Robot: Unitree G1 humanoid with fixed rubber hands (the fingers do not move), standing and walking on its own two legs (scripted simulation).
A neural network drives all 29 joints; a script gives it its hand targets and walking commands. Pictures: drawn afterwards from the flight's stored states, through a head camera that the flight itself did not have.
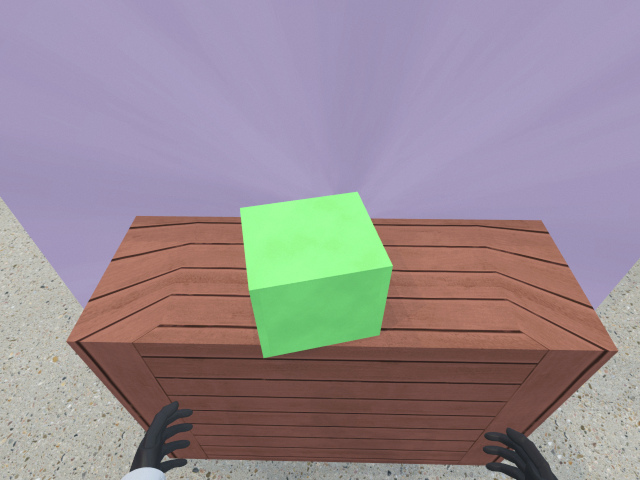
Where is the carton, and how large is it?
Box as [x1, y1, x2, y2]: [240, 192, 392, 357]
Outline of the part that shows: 357,192 240,208 249,293 263,357 379,334 392,265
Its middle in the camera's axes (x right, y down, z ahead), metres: -0.02 +0.05 +0.67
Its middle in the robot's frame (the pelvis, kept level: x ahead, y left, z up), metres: +0.47 +0.05 -0.03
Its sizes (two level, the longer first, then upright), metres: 0.208 0.182 0.185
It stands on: a pedestal, 0.65 m high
